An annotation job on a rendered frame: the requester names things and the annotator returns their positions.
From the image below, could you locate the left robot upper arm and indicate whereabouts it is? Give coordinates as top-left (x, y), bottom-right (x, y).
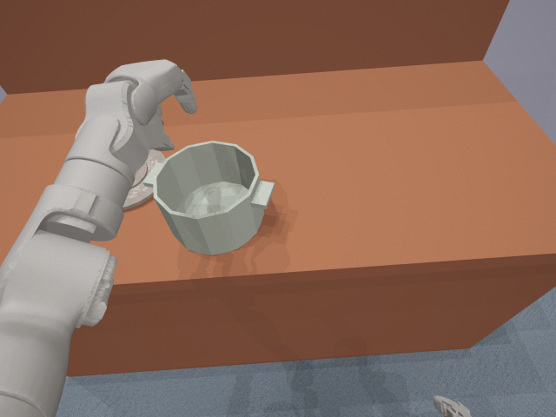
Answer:
top-left (0, 230), bottom-right (117, 417)

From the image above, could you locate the table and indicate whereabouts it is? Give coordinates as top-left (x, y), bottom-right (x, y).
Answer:
top-left (0, 0), bottom-right (556, 377)

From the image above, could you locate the pot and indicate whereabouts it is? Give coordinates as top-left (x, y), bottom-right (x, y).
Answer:
top-left (143, 141), bottom-right (275, 255)

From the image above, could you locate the lid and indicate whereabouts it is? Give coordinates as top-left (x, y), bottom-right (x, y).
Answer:
top-left (122, 149), bottom-right (166, 210)

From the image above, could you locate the left robot hand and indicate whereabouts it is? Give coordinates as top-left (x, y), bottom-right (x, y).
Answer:
top-left (105, 59), bottom-right (197, 151)

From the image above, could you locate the left robot forearm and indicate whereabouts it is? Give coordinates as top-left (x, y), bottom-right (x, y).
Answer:
top-left (0, 73), bottom-right (157, 302)

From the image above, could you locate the right robot hand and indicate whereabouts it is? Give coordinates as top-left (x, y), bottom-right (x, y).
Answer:
top-left (433, 395), bottom-right (472, 417)

